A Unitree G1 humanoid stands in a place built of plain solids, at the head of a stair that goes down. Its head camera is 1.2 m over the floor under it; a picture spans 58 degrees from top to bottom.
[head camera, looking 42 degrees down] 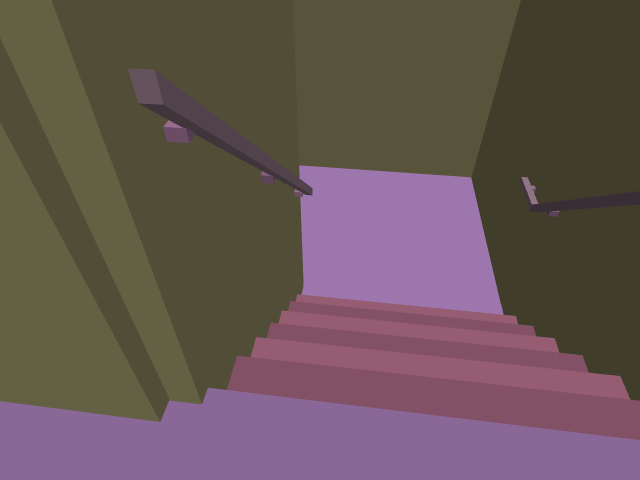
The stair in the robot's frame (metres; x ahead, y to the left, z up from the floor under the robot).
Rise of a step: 0.19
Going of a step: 0.23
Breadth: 1.50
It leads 7 degrees to the right of straight ahead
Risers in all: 7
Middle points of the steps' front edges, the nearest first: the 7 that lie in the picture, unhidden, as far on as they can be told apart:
0.57 -0.41 0.00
0.81 -0.44 -0.19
1.02 -0.47 -0.38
1.25 -0.50 -0.57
1.48 -0.52 -0.76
1.70 -0.55 -0.95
1.93 -0.58 -1.14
